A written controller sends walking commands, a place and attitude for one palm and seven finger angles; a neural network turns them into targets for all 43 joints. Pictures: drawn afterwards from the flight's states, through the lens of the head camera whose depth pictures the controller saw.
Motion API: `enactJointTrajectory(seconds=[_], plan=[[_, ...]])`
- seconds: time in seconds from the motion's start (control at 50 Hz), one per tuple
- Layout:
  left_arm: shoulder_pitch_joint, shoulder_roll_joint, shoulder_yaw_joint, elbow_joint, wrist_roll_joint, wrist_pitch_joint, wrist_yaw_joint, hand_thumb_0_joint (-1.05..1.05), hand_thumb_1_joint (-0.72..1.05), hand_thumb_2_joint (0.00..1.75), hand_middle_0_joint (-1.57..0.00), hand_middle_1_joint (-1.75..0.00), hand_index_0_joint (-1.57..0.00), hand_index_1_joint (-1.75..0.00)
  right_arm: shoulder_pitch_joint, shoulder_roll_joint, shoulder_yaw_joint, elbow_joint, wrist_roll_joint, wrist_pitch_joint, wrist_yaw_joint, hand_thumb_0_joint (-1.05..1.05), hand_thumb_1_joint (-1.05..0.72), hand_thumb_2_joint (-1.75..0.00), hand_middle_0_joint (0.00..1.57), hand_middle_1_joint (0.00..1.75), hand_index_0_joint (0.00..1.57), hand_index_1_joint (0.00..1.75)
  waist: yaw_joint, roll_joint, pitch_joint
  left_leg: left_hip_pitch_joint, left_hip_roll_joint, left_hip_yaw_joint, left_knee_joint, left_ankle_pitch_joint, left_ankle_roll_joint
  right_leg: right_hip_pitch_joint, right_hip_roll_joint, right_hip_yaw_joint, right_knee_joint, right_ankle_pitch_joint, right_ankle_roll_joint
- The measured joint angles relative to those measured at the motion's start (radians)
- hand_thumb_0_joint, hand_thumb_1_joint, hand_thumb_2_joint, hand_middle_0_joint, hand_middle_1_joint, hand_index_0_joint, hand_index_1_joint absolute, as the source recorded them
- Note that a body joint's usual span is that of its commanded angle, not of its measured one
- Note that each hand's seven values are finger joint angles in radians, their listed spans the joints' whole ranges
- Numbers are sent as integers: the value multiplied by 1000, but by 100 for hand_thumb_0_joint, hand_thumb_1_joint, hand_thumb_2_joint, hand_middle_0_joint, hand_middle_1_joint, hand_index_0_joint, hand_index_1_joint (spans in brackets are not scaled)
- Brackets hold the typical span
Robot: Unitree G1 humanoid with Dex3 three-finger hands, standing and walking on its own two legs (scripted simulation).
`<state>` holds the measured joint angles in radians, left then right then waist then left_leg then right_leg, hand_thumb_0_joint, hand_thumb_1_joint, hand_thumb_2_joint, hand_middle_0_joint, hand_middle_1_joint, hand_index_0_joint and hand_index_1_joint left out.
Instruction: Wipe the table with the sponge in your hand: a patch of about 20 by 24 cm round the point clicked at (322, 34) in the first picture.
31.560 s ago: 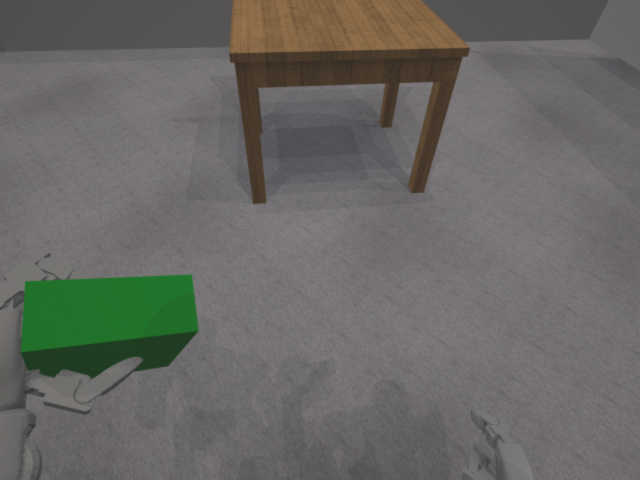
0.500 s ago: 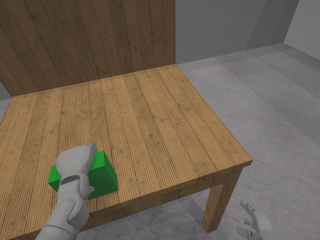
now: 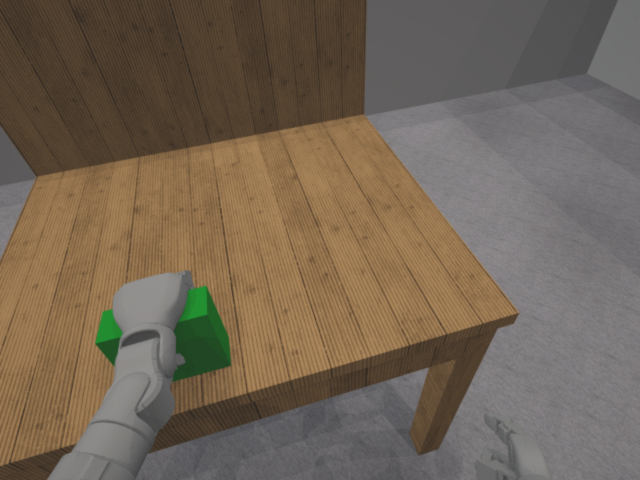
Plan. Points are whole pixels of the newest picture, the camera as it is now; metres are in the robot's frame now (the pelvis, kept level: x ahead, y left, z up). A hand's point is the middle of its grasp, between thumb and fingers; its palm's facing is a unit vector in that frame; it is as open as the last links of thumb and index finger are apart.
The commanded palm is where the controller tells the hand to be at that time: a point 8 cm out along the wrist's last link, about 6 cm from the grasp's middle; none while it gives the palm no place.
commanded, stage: wipe forward along the middle lane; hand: left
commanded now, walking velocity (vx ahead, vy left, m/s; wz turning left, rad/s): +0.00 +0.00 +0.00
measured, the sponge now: (175, 348) +0.29 +0.26 -0.02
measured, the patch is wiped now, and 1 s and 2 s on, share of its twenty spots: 1.00 1.00 1.00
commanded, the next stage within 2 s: slide back across to the first lane in 1.32 s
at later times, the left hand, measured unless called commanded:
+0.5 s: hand (166, 297) +0.34 +0.28 +0.03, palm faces -0.08 -0.01 -1.00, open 9.6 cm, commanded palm +0.33 +0.27 +0.05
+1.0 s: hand (167, 265) +0.41 +0.30 +0.03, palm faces -0.11 +0.00 -0.99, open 9.6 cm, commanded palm +0.39 +0.29 +0.06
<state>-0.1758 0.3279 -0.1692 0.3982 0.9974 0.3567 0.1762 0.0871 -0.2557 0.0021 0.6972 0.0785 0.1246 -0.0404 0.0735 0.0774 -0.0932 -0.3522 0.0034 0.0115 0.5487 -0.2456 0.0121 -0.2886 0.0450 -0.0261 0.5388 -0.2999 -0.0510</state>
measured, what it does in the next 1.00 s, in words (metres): stands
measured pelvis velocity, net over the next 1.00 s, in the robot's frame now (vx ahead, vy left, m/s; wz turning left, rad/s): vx -0.01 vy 0.01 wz -0.01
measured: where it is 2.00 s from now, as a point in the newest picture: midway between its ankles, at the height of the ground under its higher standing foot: outside the picture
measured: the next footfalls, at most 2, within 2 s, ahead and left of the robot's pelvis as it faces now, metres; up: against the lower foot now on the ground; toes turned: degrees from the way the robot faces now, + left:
none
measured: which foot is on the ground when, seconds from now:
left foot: down 0.00-1.00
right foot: down 0.00-1.00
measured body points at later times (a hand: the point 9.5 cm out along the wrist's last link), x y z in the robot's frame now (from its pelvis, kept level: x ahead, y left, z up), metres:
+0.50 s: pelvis -0.02 +0.00 -0.01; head +0.00 -0.02 +0.44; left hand +0.34 +0.28 +0.08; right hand +0.12 -0.26 -0.14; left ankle +0.02 +0.11 -0.73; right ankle -0.01 -0.09 -0.73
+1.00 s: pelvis -0.01 +0.01 -0.01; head +0.04 +0.01 +0.43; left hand +0.41 +0.30 +0.08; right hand +0.07 -0.26 -0.15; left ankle +0.02 +0.12 -0.73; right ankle -0.01 -0.09 -0.73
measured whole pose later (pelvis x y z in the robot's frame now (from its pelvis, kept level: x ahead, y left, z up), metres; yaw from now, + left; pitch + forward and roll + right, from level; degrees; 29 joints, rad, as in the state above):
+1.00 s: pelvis -0.01 +0.01 -0.01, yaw +0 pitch +12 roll -2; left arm -0.69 0.47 -0.07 1.00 1.03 0.18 0.22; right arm 0.26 -0.28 -0.02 0.73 0.07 0.14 -0.03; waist -0.03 0.06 -0.13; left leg -0.63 0.01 0.00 0.69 -0.28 0.03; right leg -0.54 0.06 -0.04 0.63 -0.31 -0.03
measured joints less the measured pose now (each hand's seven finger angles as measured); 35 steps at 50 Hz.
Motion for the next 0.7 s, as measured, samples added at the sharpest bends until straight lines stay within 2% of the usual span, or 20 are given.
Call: enactJointTrajectory(seconds=[0.16, 0.36, 0.54, 0.7], plan=[[-94, 26, 31, 117, 5, -47, -5, -2, -50, 110, -77, -138, -79, -138, 32, -10, -5, -5, 2, 6, -5, 1, -90, -90, 20, 30, 20, 30, -18, -5, -9, -54, 4, -7, 33, -3, -1, -50, 4, -8, 27, -2, -3], [-182, 50, 60, 226, 6, -90, 21, -1, -50, 111, -78, -138, -79, -138, 80, -28, -20, 5, 4, 19, -7, 1, -91, -90, 20, 30, 20, 30, -38, -5, -19, -125, 7, -12, 76, -7, 0, -118, 7, -14, 66, -4, -2], [-334, 80, 60, 394, 12, -120, 31, 0, -51, 111, -78, -137, -80, -138, 105, -20, -16, 16, 5, 18, -13, 1, -91, -90, 20, 30, 20, 30, -62, -7, -18, -188, 6, -22, 106, -4, 3, -176, 7, -24, 93, -3, -1], [-428, 119, 98, 520, 19, -163, 42, 0, -51, 111, -78, -138, -80, -138, 134, -11, -11, 20, 0, 13, -7, 1, -91, -90, 20, 30, 20, 30, -87, -10, -26, -236, 14, -19, 128, -11, 4, -221, 14, -20, 102, -1, 1]])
